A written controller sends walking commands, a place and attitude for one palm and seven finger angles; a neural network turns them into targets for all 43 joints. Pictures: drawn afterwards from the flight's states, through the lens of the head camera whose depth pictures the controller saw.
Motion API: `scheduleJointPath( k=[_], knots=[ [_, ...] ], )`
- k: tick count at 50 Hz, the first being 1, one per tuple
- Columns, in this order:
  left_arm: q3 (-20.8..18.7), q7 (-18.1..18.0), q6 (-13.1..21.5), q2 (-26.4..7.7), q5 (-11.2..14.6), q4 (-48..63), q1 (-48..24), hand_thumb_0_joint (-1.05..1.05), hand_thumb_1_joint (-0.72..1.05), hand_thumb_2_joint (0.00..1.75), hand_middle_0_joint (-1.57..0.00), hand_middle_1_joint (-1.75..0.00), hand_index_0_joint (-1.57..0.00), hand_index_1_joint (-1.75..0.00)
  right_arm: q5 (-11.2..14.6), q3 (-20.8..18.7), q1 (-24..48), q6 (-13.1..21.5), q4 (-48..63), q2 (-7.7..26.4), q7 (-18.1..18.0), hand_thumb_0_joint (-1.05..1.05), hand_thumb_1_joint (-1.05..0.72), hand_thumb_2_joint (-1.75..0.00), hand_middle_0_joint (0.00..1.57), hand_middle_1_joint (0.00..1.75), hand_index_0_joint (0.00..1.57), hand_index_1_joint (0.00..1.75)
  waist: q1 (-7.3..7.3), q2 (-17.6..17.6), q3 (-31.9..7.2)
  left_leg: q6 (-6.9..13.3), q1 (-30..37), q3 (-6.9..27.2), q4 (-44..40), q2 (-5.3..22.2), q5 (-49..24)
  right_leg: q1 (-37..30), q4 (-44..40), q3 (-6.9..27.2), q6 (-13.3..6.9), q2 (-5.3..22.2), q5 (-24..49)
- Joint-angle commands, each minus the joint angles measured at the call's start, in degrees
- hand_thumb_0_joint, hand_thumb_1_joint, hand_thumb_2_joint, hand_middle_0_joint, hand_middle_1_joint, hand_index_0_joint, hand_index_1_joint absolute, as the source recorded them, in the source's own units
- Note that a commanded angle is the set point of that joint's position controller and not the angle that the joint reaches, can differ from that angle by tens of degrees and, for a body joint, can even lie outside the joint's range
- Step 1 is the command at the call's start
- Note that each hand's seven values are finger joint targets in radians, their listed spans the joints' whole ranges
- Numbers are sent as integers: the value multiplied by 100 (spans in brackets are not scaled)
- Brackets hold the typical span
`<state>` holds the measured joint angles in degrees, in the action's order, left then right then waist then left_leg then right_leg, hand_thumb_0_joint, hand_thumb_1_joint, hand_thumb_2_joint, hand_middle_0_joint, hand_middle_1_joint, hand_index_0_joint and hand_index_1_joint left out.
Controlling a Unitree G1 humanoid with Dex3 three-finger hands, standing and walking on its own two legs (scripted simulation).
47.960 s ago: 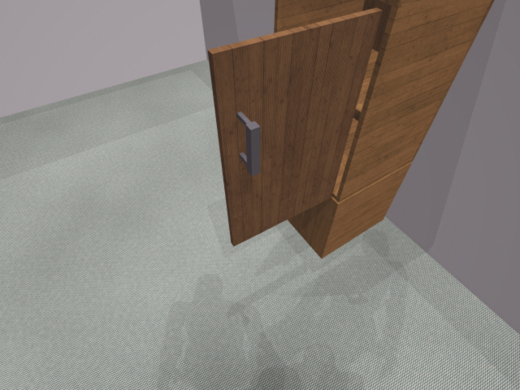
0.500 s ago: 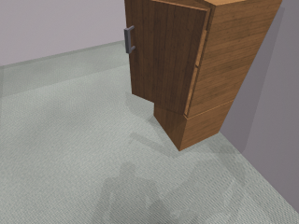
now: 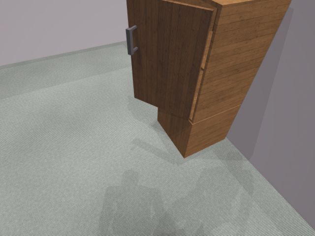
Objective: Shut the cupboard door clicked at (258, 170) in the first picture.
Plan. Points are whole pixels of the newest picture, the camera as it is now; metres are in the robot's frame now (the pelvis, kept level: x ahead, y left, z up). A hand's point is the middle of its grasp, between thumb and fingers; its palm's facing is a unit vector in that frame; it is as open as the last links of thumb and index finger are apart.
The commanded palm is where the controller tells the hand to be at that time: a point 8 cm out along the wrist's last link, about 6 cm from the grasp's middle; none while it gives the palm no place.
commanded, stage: look to check the result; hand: left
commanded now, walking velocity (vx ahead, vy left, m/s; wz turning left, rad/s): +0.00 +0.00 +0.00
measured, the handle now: (132, 40) +0.93 +0.17 +0.05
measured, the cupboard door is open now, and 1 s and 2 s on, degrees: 33 33 33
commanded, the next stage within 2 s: walk to a spot facing it in 0.46 s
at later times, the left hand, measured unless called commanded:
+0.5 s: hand out of the picture +0.02 +0.18 -0.17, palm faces +0.00 -0.97 -0.23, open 7.4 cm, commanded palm none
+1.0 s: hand out of the picture +0.02 +0.21 -0.20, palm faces +0.22 -0.95 -0.21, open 7.4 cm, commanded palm none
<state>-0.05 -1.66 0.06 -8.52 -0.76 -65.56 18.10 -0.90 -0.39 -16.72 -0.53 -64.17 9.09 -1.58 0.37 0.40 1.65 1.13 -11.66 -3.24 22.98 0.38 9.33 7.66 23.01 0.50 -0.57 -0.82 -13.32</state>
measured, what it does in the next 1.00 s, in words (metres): stands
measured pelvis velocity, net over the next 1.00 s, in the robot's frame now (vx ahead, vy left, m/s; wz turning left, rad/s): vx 0.01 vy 0.01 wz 0.19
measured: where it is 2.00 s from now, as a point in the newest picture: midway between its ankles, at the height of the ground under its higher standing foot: outside the picture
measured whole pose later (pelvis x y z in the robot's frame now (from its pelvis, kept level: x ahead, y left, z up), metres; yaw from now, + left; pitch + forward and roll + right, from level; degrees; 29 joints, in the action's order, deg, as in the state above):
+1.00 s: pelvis +0.01 +0.01 -0.02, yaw +11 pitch -2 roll -1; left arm -3.6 -2.0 -2.8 -12.1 -1.0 -57.4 11.1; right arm -1.7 -2.0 -13.3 -2.6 -58.2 9.9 -0.2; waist 0.7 2.4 6.6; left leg 2.6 -19.1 -1.5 38.0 -1.1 16.5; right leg 16.3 47.6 -5.7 0.5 2.9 -28.4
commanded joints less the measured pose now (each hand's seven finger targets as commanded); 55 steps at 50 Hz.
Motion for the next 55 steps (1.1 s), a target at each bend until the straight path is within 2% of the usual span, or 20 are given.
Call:
scheduleJointPath(
  k=[1,13,21,27,29,32,36,39,42,43,44,45,46,47,48,49,50,51,52,55],
  knots=[
    [-144,-43,95,-728,5,167,302,0,90,90,-20,-30,-20,-30,11,-141,-237,81,172,701,-58,0,-90,-90,20,30,20,30,27,-140,382,74,188,621,-486,523,277,708,-624,546,-223,541,-36],
    [-167,-31,127,-939,8,217,78,0,90,90,-20,-30,-20,-30,11,-154,-33,100,193,902,-50,0,-90,-90,20,30,20,30,21,11,175,72,357,611,-418,589,-169,508,-650,554,-231,569,302],
    [-163,-14,106,-1036,10,223,-87,0,90,90,-20,-30,-20,-30,3,-138,138,84,177,985,-40,0,-90,-90,20,30,20,30,18,-80,349,41,332,618,-516,588,-54,534,-722,562,-218,571,208],
    [-184,-4,133,-1142,5,255,-178,0,90,90,-20,-30,-20,-30,18,-156,243,101,222,1108,-42,0,-90,-90,20,30,20,30,15,-61,143,40,476,609,-478,616,-294,425,-726,583,-226,573,466],
    [-180,-2,127,-1142,7,247,-226,0,90,90,-20,-30,-20,-30,7,-145,263,110,209,1092,-43,0,-90,-90,20,30,20,30,21,-119,88,36,475,614,-476,622,-374,336,-710,553,-214,594,556],
    [-173,-44,65,-871,21,267,-51,0,90,90,-20,-30,-20,-30,16,-85,148,51,243,782,-30,0,-90,-90,20,30,20,30,1,-43,-1,2,355,617,-214,568,-838,236,-384,373,-138,663,966],
    [-313,-72,-14,-1082,14,440,-60,0,90,90,-20,-30,-20,-30,9,-150,226,-46,390,834,-17,0,-90,-90,20,30,20,30,-54,50,87,-17,-168,643,241,438,-797,152,-70,295,-232,889,1121],
    [-440,-88,-58,-1247,-14,642,-140,0,90,90,-20,-30,-20,-30,0,-225,242,-119,554,771,15,0,-90,-90,20,30,20,30,-56,470,124,-100,-585,466,988,182,-380,179,-153,477,-545,1371,998],
    [-510,-106,-69,-1305,-64,875,-313,0,90,90,-20,-30,-20,-30,-18,-307,340,-198,769,741,52,0,-90,-90,20,30,20,30,-47,848,180,-192,-949,291,2203,87,1335,255,-203,595,-996,1938,1702],
    [-544,-119,-69,-1323,-86,954,-432,0,90,90,-20,-30,-20,-30,-7,-326,332,-207,817,711,70,0,-90,-90,20,30,20,30,0,848,245,-201,-1041,310,2246,197,1650,248,-105,495,-1063,2083,1939],
    [-567,-122,-69,-1328,-100,1028,-520,0,90,90,-20,-30,-20,-30,2,-334,306,-196,853,705,99,0,-90,-90,20,30,20,30,37,839,230,-206,-994,324,1941,292,1633,200,145,302,-997,2081,2206],
    [-576,-112,-72,-1338,-90,1073,-574,0,90,90,-20,-30,-20,-30,8,-333,216,-179,855,725,122,0,-90,-90,20,30,20,30,107,591,206,-199,-718,351,1348,352,1116,282,566,44,-800,1980,2253],
    [-576,-96,-91,-1259,-59,1138,-557,0,90,90,-20,-30,-20,-30,-13,-346,-83,-132,821,847,130,0,-90,-90,20,30,20,30,207,-141,-6,-45,-183,801,541,577,-560,600,1381,-440,-387,1548,1658],
    [-541,-63,-115,-966,-4,1252,-354,0,90,90,-20,-30,-20,-30,-73,-402,-291,-78,839,1234,109,0,-90,-90,20,30,20,30,185,-1650,-117,458,244,2387,44,1444,-2585,1403,2565,-879,154,659,-179],
    [-484,-75,-154,-893,14,1422,-656,0,90,90,-20,-30,-20,-30,-116,-466,-545,-112,775,1424,34,0,-90,-90,20,30,20,30,355,-1811,-145,1046,411,3183,-458,2010,-3169,1951,3586,-491,242,250,-2346],
    [-516,-92,-227,-967,-34,1401,-733,0,90,90,-20,-30,-20,-30,-124,-464,-579,-143,723,1440,12,0,-90,-90,20,30,20,30,321,-1301,-250,948,226,2982,-668,1889,-1522,1907,4035,36,129,384,-2064],
    [-547,-68,-243,-959,-49,1430,-856,0,90,90,-20,-30,-20,-30,-110,-478,-325,-136,865,1398,-5,0,-90,-90,20,30,20,30,253,-1164,-63,843,-108,2947,-835,1728,-450,2150,4187,114,144,486,-1653],
    [-569,-31,-228,-1004,-76,1457,-871,0,90,90,-20,-30,-20,-30,-121,-461,-91,-126,981,1365,-19,0,-90,-90,20,30,20,30,175,-942,16,746,-285,2800,-848,1552,164,2179,4267,167,186,489,-1303],
    [-567,8,-202,-1017,-89,1460,-864,0,90,90,-20,-30,-20,-30,-114,-445,57,-95,1059,1315,-26,0,-90,-90,20,30,20,30,94,-693,-24,683,-229,2665,-838,1393,245,2250,4246,175,234,477,-989],
    [-562,40,-168,-930,-73,1489,-725,0,90,90,-20,-30,-20,-30,-99,-474,152,-67,1138,1307,-32,0,-90,-90,20,30,20,30,56,-540,-289,685,57,2336,-716,1143,-77,2282,3926,104,339,410,-745]
  ],
)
